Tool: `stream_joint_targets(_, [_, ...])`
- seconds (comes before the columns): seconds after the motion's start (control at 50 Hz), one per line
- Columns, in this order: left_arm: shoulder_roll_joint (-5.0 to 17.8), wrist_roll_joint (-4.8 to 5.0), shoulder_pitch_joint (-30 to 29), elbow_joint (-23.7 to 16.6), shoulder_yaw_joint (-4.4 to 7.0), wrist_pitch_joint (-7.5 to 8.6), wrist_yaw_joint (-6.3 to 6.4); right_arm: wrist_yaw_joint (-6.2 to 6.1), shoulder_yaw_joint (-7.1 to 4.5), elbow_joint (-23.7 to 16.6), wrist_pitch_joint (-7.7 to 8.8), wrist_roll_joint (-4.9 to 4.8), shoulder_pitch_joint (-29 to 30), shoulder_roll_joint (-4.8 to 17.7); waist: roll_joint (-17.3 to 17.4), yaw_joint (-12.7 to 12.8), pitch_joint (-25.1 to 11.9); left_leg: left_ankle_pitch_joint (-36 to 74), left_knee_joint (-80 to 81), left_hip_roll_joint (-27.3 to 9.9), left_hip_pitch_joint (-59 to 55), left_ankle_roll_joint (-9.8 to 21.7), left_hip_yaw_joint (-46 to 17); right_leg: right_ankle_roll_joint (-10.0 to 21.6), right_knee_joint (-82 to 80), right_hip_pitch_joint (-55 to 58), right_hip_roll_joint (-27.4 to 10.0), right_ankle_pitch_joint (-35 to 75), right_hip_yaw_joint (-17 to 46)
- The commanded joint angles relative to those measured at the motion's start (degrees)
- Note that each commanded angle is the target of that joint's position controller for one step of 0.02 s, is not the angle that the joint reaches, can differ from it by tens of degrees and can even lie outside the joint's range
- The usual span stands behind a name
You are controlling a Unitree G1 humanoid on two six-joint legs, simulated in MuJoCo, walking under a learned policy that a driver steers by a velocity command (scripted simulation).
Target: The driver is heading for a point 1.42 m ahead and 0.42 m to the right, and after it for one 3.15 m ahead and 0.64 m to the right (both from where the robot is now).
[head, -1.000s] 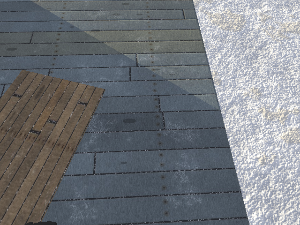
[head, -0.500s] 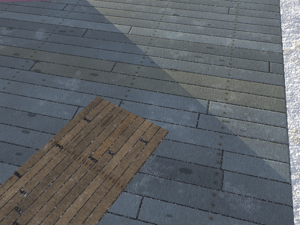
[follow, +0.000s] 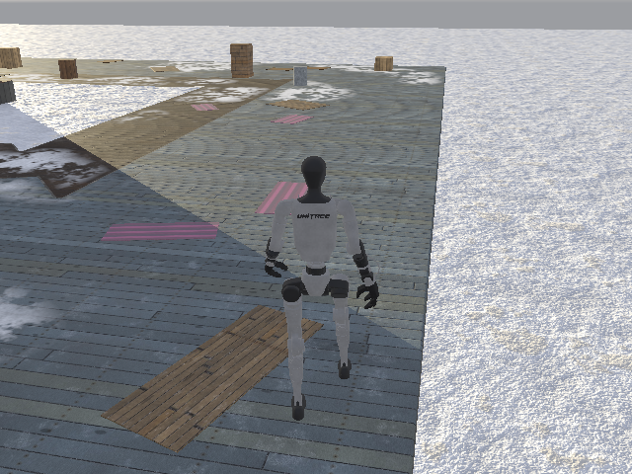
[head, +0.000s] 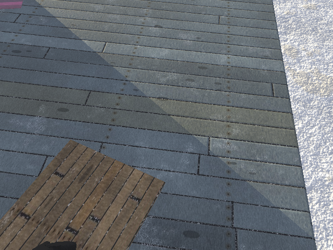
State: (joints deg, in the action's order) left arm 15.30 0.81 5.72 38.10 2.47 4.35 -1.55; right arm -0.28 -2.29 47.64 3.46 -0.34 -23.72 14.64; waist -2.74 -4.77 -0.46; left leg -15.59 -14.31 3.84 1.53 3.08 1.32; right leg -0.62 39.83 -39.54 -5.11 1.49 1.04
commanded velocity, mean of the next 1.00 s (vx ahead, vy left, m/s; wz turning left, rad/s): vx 0.50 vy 0.00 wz -0.15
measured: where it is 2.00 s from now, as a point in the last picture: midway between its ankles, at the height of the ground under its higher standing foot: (198, 131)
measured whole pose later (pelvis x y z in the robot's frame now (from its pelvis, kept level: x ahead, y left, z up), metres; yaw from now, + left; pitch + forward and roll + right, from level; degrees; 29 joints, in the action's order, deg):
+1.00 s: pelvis +0.55 +0.02 +0.00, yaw -11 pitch +1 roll +2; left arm 16.8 1.3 10.0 41.6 4.2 1.2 -0.6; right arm -0.1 -4.0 49.5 5.5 0.7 -18.3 15.3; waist -2.6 -3.6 1.1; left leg -12.9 -14.5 0.8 2.6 1.2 10.8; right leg 0.0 50.6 -39.7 -6.2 -3.5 3.2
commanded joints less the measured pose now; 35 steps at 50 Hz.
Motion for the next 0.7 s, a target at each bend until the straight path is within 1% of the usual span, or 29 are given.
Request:
stream_joint_targets(0.02, [1.86, 0.52, -8.57, -6.26, -0.02, 1.15, -1.05, -0.23, -2.17, -1.68, 0.46, -0.59, -1.68, 9.76, 5.07, -0.29, 4.55, 19.75, 3.78, -16.37, 0.89, 8.05, -7.95, 1.3, -6.07, 0.21, 1.49, 3.2, -0.73])
stream_joint_targets(0.06, [2.28, 0.5, -10.38, -7.36, 0.12, 1.41, -1.67, -0.31, -2.28, -0.63, -0.03, -0.64, -2.82, 10.17, 5.44, -0.08, 4.87, 23.04, 1.7, -17.59, -2.38, 7.39, -8.13, 2.78, -8.27, 0.55, 2.24, 0.58, -0.9])
stream_joint_targets(0.08, [2.67, 0.41, -10.19, -7.57, 0.29, 1.52, -1.86, -0.37, -2.39, -0.33, -0.29, -0.61, -2.91, 10.52, 5.79, 0.49, 4.37, 26.79, 0.04, -17.86, -3.8, 6.91, -7.99, 3.61, -9.18, 2.07, 2.92, -1.44, -1.43])
stream_joint_targets(0.1, [3.55, 0.24, -8.56, -7.38, 0.73, 1.61, -1.86, -0.43, -2.53, -0.26, -0.5, -0.5, -2.62, 11.13, 6.59, 1.75, 2.86, 34.61, -2.72, -17.63, -4.77, 6.3, -7.63, 4.57, -9.77, 5.87, 4.27, -3.68, -2.55])
stream_joint_targets(0.12, [4.92, 0.0, -4.71, -6.61, 1.49, 1.66, -1.64, -0.52, -2.66, -0.25, -0.72, -0.49, -2.21, 11.77, 7.69, 4.12, -0.12, 45.06, -7.56, -16.86, -5.09, 5.61, -6.82, 5.81, -10.3, 12.62, 6.14, -5.1, -4.32])
stream_joint_targets(0.14, [7.16, -0.13, 3.72, -4.42, 2.76, 1.59, -1.08, -0.61, -2.34, -0.49, -0.95, -0.27, -1.58, 11.31, 7.64, 8.59, -5.45, 50.88, -17.03, -14.41, -2.33, 4.19, -4.68, 7.7, -11.4, 25.17, 6.96, -3.16, -5.42])
stream_joint_targets(0.16, [10.63, -0.8, 15.1, -2.27, 3.85, 1.35, -0.21, -0.77, -1.59, -2.04, -0.76, 0.76, -0.77, 9.88, 4.88, 13.09, -13.8, 38.4, -32.92, -11.9, 10.2, 2.28, -3.32, 11.35, -7.81, 45.14, -1.55, 1.42, 3.57])
stream_joint_targets(0.18, [15.34, -1.07, 20.1, -0.65, 4.94, 1.29, -0.26, -0.11, 0.89, -2.84, 0.34, 0.9, -8.68, 2.19, -9.26, 10.17, -23.68, -1.49, -56.76, -1.24, 33.63, -2.09, -3.17, 21.62, -12.12, 66.88, -16.98, -9.73, 32.68])
stream_joint_targets(0.2, [10.2, -0.14, 21.56, 0.21, 3.69, 0.94, -0.26, 0.35, -0.14, -1.86, 1.57, -0.01, -5.37, 6.9, -7.92, 12.29, -25.02, -16.11, -63.47, -0.91, 39.94, -1.81, -10.53, 21.15, -19.06, 66.76, -17.27, -15.57, 42.11])
stream_joint_targets(0.22, [8.67, 0.06, 16.37, 0.12, 2.96, 0.7, 0.06, 0.62, -1.25, -4.29, 2.08, -1.54, 0.98, 10.05, -5.36, 11.29, -14.06, -12.33, -64.38, -4.18, 44.35, -1.58, -9.35, 18.04, -20.69, 58.23, -15.36, -16.35, 32.45])
stream_joint_targets(0.24, [7.41, -0.13, 12.23, -0.31, 2.51, 0.6, 0.22, 0.48, -1.04, -5.39, 2.32, -1.35, 4.95, 9.66, 0.12, 9.47, -8.48, -7.2, -61.44, -7.2, 42.94, -1.46, -7.37, 16.42, -22.08, 48.58, -13.36, -11.89, 25.72])
stream_joint_targets(0.26, [6.29, -0.54, 9.3, -0.23, 2.16, 0.69, -0.05, 0.35, -1.16, -5.71, 2.14, -0.35, 6.56, 8.79, 2.39, 7.17, -4.16, -4.64, -57.69, -8.9, 40.36, -1.82, -6.53, 15.77, -24.11, 39.95, -11.24, -6.32, 21.24])
stream_joint_targets(0.28, [5.16, -1.23, 7.69, -0.18, 1.8, 1.09, -0.26, 0.24, -1.34, -5.35, 1.44, 0.16, 4.74, 7.97, 1.09, 4.63, -3.01, -2.78, -55.44, -10.53, 36.14, -1.98, -7.06, 15.42, -26.41, 34.08, -9.68, -4.31, 18.02])
stream_joint_targets(0.3, [5.05, -1.24, 6.87, 0.22, 1.87, 1.44, -0.45, 0.19, -1.11, -4.72, 0.69, 0.12, 2.66, 6.62, -0.94, 3.29, -2.71, -2.57, -53.68, -10.96, 33.05, -2.62, -7.02, 16.02, -28.13, 30.47, -9.08, -3.43, 16.27])
stream_joint_targets(0.32, [4.65, -0.77, 6.5, 0.75, 1.9, 1.83, -0.65, 0.18, -0.92, -4.13, 0.07, 0.11, 1.39, 5.66, -0.96, 2.74, -2.3, -2.53, -51.83, -11.28, 31.84, -3.28, -6.45, 16.21, -29.32, 28.33, -8.32, -2.76, 13.72])
stream_joint_targets(0.34, [5.18, -0.58, 6.7, 1.47, 2.05, 2.1, -0.67, 0.1, -0.86, -4.34, -0.32, 0.27, 2.26, 5.24, -1.06, 2.6, -1.19, -1.25, -49.81, -11.56, 32.18, -3.77, -6.02, 16.21, -30.59, 26.54, -7.89, -2.65, 11.72])
stream_joint_targets(0.4, [7.44, -0.72, 8.9, 3.33, 2.7, 2.06, 0.01, 0.03, -0.66, -6.25, -0.27, 0.73, 8.79, 4.77, -0.36, 3.98, 1.3, 8.11, -40.98, -12.33, 35.89, -4.55, -5.45, 15.32, -32.58, 26.41, -6.82, -1.54, 7.73])
stream_joint_targets(0.42, [7.77, -0.59, 9.54, 3.75, 2.78, 1.84, 0.24, 0.2, -0.52, -6.67, -0.03, 0.71, 10.83, 4.5, -0.23, 4.67, 1.7, 11.55, -37.04, -12.13, 35.92, -4.54, -5.09, 14.57, -32.75, 26.86, -6.11, -1.48, 6.27])
stream_joint_targets(0.44, [8.0, -0.21, 10.33, 3.98, 2.82, 1.6, 0.59, 0.41, -0.37, -7.31, 0.39, 0.43, 13.5, 4.1, -0.36, 5.57, 2.41, 14.66, -32.71, -11.62, 35.61, -4.56, -4.49, 13.66, -32.92, 27.14, -5.42, -2.16, 5.13])
stream_joint_targets(0.48, [9.15, 0.11, 12.32, 4.92, 3.04, 1.21, 1.03, 0.87, -0.08, -8.38, 1.06, 0.23, 18.01, 3.38, -0.11, 7.23, 2.99, 18.98, -25.53, -10.21, 33.48, -4.43, -3.31, 12.54, -32.95, 27.83, -4.93, -2.9, 3.48])
stream_joint_targets(0.52, [10.14, 0.37, 14.62, 6.08, 3.28, 0.79, 1.16, 1.42, -0.09, -9.35, 1.41, -0.12, 21.37, 3.6, -0.34, 8.53, 3.46, 20.08, -21.56, -9.31, 32.81, -4.33, -2.82, 12.15, -32.22, 30.5, -5.98, -3.83, 3.44])
stream_joint_targets(0.54, [10.63, 0.31, 15.31, 6.54, 3.41, 0.38, 1.15, 1.69, -0.2, -9.92, 1.61, -0.49, 22.78, 4.02, -1.0, 8.91, 3.66, 19.47, -20.23, -8.95, 33.1, -3.86, -2.69, 11.98, -31.4, 32.41, -6.61, -4.0, 3.7])
stream_joint_targets(0.56, [10.57, 0.49, 16.3, 7.02, 3.47, -0.04, 1.2, 1.98, -0.32, -10.65, 1.86, -0.53, 24.36, 4.4, -0.87, 9.27, 4.07, 18.06, -18.64, -8.66, 33.06, -3.38, -3.08, 11.72, -30.23, 33.81, -7.36, -3.91, 4.72])
stream_joint_targets(0.58, [10.51, 0.6, 16.89, 7.43, 3.47, -0.58, 1.35, 2.31, -0.42, -11.32, 2.15, -0.5, 25.19, 4.51, -0.71, 8.93, 4.3, 16.12, -16.97, -8.17, 33.15, -2.8, -3.23, 11.56, -28.79, 35.48, -8.32, -3.21, 6.01])
stream_joint_targets(0.62, [11.5, 0.67, 16.53, 7.61, 3.82, -1.4, 1.7, 2.6, -1.02, -11.25, 2.83, -0.58, 23.14, 6.13, -1.97, 7.02, 3.28, 11.66, -14.24, -7.12, 29.73, -1.69, -3.23, 10.49, -24.89, 37.89, -9.22, -0.56, 8.03])
stream_joint_targets(0.64, [11.78, 0.71, 15.51, 7.44, 3.87, -1.72, 1.83, 2.49, -1.61, -10.33, 3.15, -0.48, 19.32, 7.2, -2.3, 4.54, 1.21, 10.77, -12.19, -5.86, 23.78, -0.83, -1.96, 9.58, -20.75, 37.56, -8.41, 4.58, 7.78])
stream_joint_targets(0.66, [10.12, 0.33, 15.75, 7.36, 3.27, -1.75, 1.89, 2.05, -3.05, -7.94, 3.25, -0.08, 11.89, 9.99, -1.28, 1.23, -3.81, 11.21, -11.34, -5.5, 11.9, 0.65, -1.56, 7.9, -11.61, 34.9, -5.0, 9.18, 5.54])
stream_joint_targets(0.68, [6.08, -1.1, 15.41, 5.69, 1.65, -1.43, 1.94, 1.49, -4.33, -6.36, 3.15, 1.09, 1.31, 14.32, 4.47, -2.96, -13.33, 12.52, -14.18, -15.46, -5.85, 4.4, -11.28, 5.48, 5.63, 24.35, -1.22, -1.66, 2.6])
stream_joint_targets(0.7, [0.0, -0.57, 22.9, 4.53, -0.1, -0.34, 1.82, 1.34, -5.4, -5.2, 2.39, 1.22, -1.69, 18.57, 20.33, 0.14, -20.41, 2.09, -9.46, -28.31, -23.97, 12.48, -35.29, 1.63, 24.91, 2.33, 7.5, -31.87, -0.32])
Velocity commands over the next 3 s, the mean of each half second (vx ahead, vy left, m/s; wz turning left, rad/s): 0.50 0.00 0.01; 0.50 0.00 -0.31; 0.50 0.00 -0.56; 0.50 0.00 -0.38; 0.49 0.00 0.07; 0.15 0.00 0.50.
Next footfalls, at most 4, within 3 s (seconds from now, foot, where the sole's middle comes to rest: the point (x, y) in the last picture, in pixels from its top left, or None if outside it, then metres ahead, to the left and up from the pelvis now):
0.16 right None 0.28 -0.13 -0.78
0.68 left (125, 235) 0.56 0.13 -0.78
1.20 right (192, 179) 0.79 -0.17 -0.78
1.68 left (172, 124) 1.12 -0.12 -0.78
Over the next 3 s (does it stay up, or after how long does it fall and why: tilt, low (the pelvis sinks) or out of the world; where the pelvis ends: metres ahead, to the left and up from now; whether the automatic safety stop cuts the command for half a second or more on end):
stays up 1.33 -0.45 -0.01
